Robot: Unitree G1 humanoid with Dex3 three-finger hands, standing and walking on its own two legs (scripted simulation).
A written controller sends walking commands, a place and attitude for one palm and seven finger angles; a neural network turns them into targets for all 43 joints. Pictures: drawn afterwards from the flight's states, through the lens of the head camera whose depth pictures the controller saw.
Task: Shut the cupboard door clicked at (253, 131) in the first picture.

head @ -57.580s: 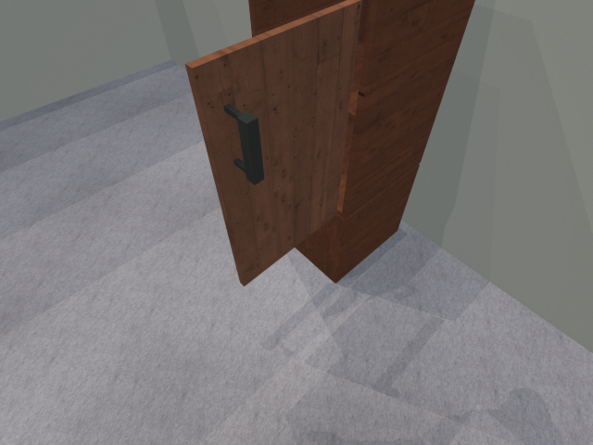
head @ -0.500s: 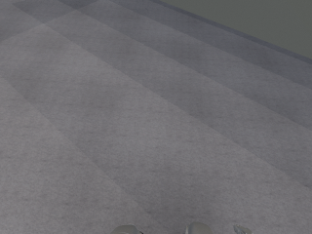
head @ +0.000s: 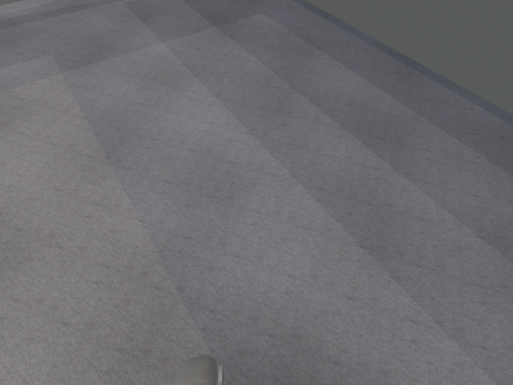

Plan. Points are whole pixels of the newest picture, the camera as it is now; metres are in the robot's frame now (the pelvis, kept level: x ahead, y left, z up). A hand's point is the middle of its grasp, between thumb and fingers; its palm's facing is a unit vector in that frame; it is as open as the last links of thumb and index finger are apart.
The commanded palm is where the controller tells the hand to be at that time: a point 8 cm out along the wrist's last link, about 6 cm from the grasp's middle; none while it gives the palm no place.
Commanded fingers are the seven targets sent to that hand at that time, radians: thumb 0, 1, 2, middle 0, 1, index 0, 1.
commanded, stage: turn to face it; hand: left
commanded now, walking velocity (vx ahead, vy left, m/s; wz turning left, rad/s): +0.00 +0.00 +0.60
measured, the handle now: out of the picture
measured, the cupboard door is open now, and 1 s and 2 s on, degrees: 22 22 22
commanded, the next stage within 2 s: none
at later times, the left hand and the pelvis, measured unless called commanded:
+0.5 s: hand out of the picture +0.10 +0.20 -0.18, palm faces -0.01 -0.98 -0.20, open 7.3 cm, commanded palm none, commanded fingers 0.00 0.90 0.90 -0.20 -0.30 -0.20 -0.30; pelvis +0.08 +0.02 -0.02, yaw -6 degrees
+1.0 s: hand (171, 277) +0.33 +0.19 -0.15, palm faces -0.41 -0.87 -0.27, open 7.3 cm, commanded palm none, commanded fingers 0.00 0.90 0.90 -0.20 -0.30 -0.20 -0.30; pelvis +0.11 +0.04 +0.00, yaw -25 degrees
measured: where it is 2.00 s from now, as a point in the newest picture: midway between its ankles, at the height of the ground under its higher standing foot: outside the picture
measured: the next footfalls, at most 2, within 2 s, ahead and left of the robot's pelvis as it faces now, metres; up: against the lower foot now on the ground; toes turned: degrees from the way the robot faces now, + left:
left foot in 0.12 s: +0.15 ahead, +0.13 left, +0.00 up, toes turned +8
right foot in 0.44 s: +0.12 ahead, -0.10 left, +0.00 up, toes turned -7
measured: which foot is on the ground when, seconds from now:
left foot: up 0.00-0.10, down 0.12-0.46, up 0.48-0.70, down 0.72-1.00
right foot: down 0.00-0.10, up 0.12-0.42, down 0.44-0.72, up 0.74-1.00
